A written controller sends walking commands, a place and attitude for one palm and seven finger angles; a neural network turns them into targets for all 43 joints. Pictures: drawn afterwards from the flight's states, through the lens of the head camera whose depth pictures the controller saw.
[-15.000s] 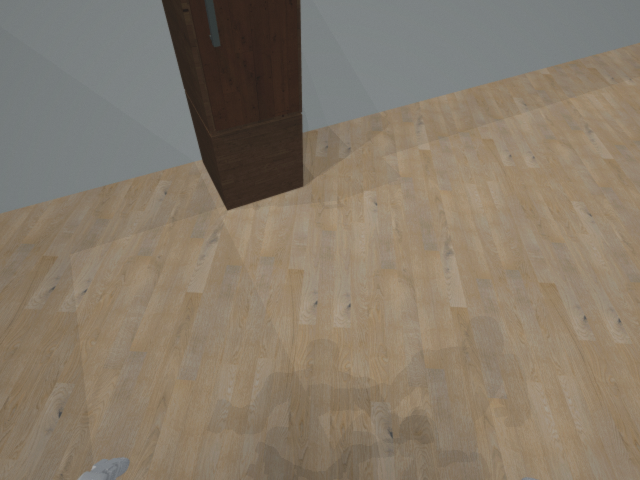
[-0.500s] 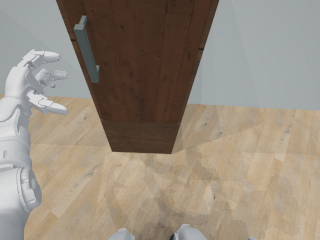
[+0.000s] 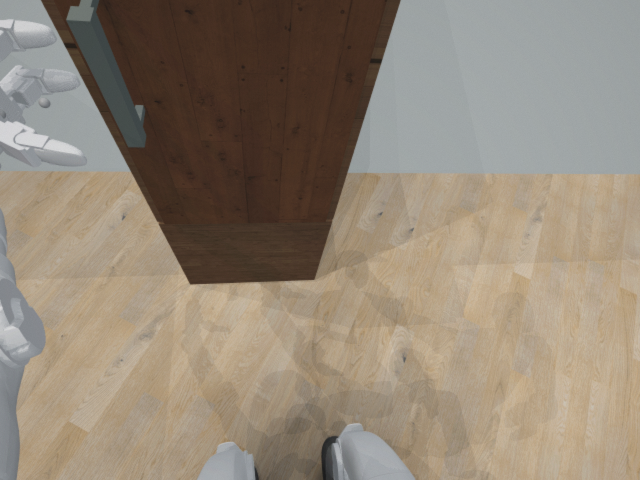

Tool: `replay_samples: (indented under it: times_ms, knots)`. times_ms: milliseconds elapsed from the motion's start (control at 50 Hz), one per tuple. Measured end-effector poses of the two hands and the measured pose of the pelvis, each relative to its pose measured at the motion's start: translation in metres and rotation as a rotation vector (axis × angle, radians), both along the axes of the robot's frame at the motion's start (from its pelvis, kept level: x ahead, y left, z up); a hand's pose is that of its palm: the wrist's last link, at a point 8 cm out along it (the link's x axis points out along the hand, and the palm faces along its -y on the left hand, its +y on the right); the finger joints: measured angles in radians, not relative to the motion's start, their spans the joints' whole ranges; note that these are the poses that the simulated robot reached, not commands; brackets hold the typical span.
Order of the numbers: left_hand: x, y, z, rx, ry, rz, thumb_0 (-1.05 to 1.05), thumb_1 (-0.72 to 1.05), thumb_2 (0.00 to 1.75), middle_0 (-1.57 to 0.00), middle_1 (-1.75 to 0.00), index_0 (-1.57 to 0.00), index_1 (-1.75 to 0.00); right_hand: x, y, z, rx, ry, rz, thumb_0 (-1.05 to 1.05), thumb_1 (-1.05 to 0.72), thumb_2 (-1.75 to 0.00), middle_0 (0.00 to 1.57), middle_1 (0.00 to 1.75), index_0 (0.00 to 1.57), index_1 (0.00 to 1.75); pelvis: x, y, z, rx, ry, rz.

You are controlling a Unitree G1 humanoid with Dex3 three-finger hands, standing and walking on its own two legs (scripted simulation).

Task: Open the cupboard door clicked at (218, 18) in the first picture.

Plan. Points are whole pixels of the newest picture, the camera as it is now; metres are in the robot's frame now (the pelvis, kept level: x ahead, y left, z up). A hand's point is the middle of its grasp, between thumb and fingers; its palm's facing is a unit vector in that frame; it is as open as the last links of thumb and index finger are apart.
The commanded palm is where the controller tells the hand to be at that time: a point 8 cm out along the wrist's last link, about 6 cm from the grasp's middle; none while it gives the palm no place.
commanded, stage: move the hooked fingers beside the handle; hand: left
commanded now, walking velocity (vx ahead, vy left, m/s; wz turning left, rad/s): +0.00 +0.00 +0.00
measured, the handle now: (116, 76) +0.57 +0.19 +0.11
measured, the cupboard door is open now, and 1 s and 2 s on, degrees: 0 0 0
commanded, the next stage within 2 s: slide the fingers in behind the handle in 0.74 s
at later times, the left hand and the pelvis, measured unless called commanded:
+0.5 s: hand (52, 116) +0.51 +0.24 +0.10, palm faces -0.05 -1.00 +0.00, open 14.0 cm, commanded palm +0.50 +0.29 +0.10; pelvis +0.01 +0.00 +0.00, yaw +0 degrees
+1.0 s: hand (56, 115) +0.51 +0.24 +0.10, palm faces -0.06 -1.00 -0.02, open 14.0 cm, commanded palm +0.50 +0.28 +0.10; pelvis +0.00 +0.00 +0.00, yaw +0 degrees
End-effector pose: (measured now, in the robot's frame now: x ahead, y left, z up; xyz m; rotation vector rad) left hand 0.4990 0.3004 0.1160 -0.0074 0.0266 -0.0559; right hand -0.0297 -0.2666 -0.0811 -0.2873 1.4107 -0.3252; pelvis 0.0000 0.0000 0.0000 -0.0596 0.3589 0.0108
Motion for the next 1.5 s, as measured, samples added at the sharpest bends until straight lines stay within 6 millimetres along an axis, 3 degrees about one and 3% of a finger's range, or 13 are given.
replay_samples:
  times_ms: [240,380,540,920,1500]
  knots:
    - [-0.002,0.003,-0.015,0.015,0.035,0.019,-0.01,-0.50,0.30,-0.30,-1.20,-0.30,-1.20,0.006,0.012,-0.004,0.042,0.009,-0.011,0.00,-0.90,-0.90,0.21,0.30,0.20,0.30,0.006,0.003,0.000,-0.001,0.004,-0.013]
    - [-0.003,0.003,-0.007,0.010,0.013,0.016,-0.01,-0.50,0.30,-0.30,-1.20,-0.30,-1.20,0.021,0.008,-0.005,0.034,-0.013,0.011,0.00,-0.90,-0.90,0.21,0.30,0.20,0.30,0.007,0.002,0.000,-0.006,0.000,0.002]
    - [-0.004,-0.002,-0.015,0.010,0.045,0.007,-0.01,-0.50,0.30,-0.30,-1.20,-0.30,-1.20,0.032,0.001,-0.005,0.017,-0.045,0.037,0.00,-0.90,-0.90,0.21,0.30,0.20,0.30,0.005,0.001,-0.001,-0.004,0.000,0.005]
    - [-0.004,0.000,-0.011,0.011,0.038,0.015,-0.01,-0.50,0.30,-0.30,-1.20,-0.30,-1.20,0.013,0.002,-0.006,0.026,-0.003,0.009,0.00,-0.90,-0.90,0.21,0.30,0.20,0.30,0.003,-0.003,-0.002,-0.004,0.001,0.004]
    - [-0.013,-0.046,-0.012,0.017,0.026,0.004,-0.01,-0.50,0.30,-0.30,-1.20,-0.30,-1.20,0.026,0.003,-0.014,0.066,-0.074,0.032,0.00,-0.90,-0.90,0.21,0.30,0.20,0.30,-0.002,-0.005,-0.001,0.007,-0.032,0.011]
